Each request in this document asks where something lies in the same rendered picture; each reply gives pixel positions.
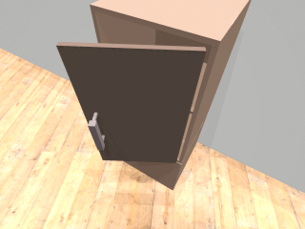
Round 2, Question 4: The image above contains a handle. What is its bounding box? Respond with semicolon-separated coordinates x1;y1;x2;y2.
88;113;105;151

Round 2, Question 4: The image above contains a cupboard door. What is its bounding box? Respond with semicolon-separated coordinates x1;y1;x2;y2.
56;41;206;163

